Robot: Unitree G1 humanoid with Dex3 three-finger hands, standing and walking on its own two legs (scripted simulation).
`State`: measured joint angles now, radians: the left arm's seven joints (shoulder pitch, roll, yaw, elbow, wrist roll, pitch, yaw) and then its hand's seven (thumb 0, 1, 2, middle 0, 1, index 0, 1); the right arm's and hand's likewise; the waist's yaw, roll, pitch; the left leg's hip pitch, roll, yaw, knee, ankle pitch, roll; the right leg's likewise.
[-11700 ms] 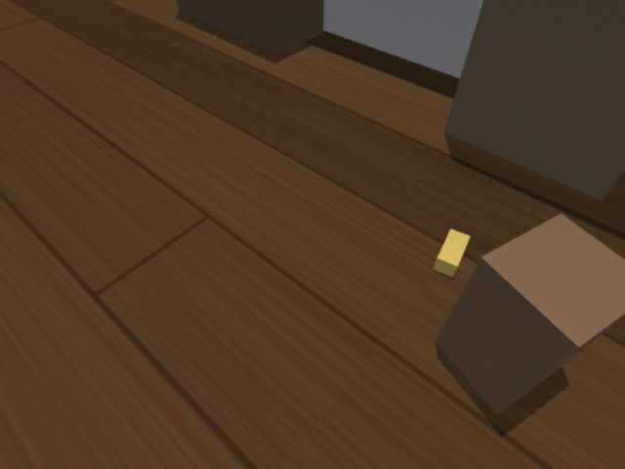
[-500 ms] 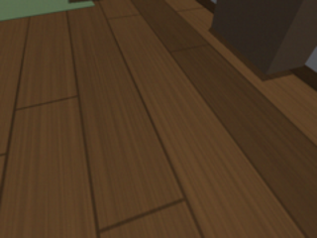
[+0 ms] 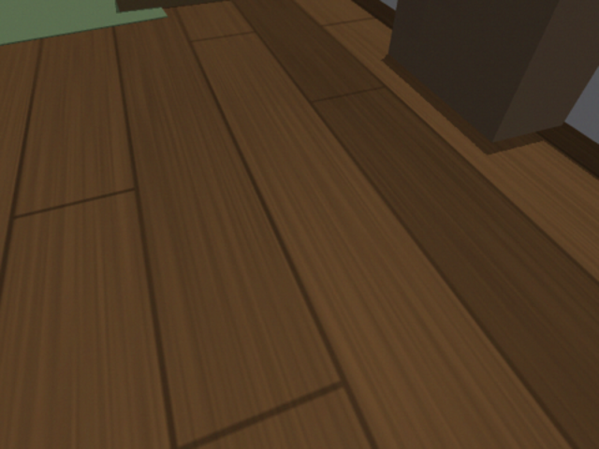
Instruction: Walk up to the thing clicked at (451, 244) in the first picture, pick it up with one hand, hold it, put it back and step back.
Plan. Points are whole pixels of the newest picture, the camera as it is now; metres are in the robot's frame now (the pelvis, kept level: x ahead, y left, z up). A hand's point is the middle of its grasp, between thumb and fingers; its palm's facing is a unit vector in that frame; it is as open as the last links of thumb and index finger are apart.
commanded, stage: walk up
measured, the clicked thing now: out of the picture -0.22 -0.93 -0.73
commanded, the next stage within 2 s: none
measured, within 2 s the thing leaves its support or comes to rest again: neither
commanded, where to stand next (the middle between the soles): +0.87 +0.04 m, yaw +2 degrees
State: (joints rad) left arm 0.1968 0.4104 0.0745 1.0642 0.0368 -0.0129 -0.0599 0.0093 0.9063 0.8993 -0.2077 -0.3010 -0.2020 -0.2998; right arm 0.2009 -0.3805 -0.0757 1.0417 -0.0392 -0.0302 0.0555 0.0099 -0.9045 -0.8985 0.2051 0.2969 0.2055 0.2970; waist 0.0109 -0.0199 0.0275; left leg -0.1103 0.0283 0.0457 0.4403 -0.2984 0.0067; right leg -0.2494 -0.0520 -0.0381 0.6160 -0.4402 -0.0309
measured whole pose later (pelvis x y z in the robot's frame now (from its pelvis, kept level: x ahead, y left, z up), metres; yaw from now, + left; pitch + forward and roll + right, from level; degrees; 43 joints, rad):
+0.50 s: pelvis +0.19 -0.01 -0.02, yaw +3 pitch -3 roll +1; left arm 0.30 0.39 0.06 0.94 0.00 -0.04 -0.01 0.01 0.91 0.90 -0.21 -0.30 -0.20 -0.30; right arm 0.13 -0.35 -0.07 0.87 -0.05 -0.02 0.08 0.01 -0.91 -0.90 0.20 0.30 0.20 0.30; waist 0.04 -0.04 0.15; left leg -0.42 -0.03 0.07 0.63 -0.16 0.07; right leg 0.04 -0.03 -0.09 0.71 -0.50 -0.03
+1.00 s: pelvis +0.41 -0.04 -0.01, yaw +1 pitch -3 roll +0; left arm 0.26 0.39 0.07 0.88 0.02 -0.09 -0.05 0.01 0.91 0.90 -0.21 -0.30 -0.20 -0.30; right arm 0.35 -0.42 -0.07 0.86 -0.01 -0.02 0.05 0.01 -0.91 -0.90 0.20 0.30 0.20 0.30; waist -0.02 0.06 0.09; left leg -0.18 0.02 0.02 0.88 -0.49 0.04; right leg -0.36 -0.04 -0.06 0.61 -0.21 -0.01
